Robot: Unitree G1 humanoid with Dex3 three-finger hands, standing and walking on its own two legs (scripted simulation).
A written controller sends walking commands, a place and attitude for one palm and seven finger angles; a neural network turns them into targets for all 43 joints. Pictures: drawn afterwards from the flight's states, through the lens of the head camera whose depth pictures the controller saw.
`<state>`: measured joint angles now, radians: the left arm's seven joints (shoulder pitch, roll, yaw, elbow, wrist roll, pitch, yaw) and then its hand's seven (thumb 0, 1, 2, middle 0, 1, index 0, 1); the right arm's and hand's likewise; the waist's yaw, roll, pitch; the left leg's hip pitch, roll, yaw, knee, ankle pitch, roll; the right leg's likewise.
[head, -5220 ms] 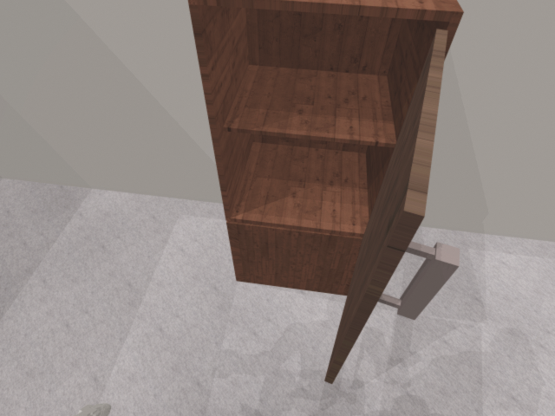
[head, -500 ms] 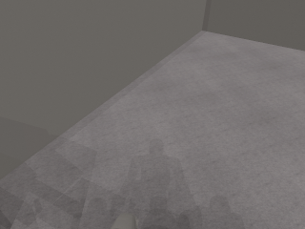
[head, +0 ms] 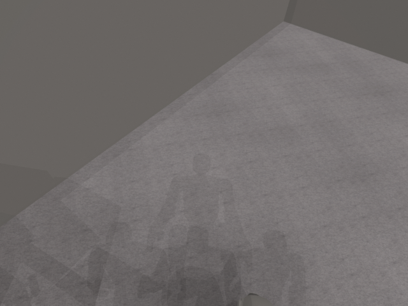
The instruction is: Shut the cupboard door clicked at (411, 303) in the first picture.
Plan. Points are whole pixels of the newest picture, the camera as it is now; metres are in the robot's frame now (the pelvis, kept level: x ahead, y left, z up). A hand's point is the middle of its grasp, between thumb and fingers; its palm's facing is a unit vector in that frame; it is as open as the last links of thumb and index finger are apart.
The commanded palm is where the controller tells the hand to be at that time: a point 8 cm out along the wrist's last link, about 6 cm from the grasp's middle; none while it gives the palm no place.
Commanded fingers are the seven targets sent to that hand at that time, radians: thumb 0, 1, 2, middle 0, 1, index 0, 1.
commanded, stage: walk to a spot facing it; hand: left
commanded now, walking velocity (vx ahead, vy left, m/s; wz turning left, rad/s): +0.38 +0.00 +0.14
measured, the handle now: out of the picture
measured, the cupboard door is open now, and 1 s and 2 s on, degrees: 100 100 100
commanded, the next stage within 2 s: turn to face it in 0.84 s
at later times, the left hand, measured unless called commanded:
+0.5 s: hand (137, 287) +0.19 +0.16 -0.18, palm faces +0.21 -0.96 -0.20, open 7.2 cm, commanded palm none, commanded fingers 0.00 0.90 0.90 -0.20 -0.30 -0.20 -0.30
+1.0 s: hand (122, 201) +0.40 +0.25 -0.18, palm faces +0.23 -0.96 -0.15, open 7.3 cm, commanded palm none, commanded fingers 0.00 0.90 0.90 -0.20 -0.30 -0.20 -0.30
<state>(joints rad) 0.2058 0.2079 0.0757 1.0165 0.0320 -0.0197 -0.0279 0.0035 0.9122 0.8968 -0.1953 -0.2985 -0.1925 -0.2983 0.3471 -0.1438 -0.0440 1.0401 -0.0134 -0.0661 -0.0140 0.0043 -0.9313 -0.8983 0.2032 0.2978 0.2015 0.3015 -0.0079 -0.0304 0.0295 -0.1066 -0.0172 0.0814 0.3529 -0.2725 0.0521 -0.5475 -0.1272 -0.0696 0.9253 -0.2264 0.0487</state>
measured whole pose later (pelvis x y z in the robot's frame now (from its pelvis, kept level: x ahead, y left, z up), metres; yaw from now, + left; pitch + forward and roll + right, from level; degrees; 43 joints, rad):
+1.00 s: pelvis +0.40 +0.07 +0.00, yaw +9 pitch -2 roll -1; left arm 0.24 0.17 0.08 1.06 0.03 0.01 -0.01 0.00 0.92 0.90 -0.20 -0.30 -0.19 -0.30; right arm 0.34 -0.14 -0.04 1.07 -0.01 -0.07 -0.02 0.00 -0.93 -0.90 0.20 0.30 0.20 0.30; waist 0.00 -0.03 0.03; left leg -0.06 -0.03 0.20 0.31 -0.23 0.09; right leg -0.60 -0.12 -0.04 0.98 -0.11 0.04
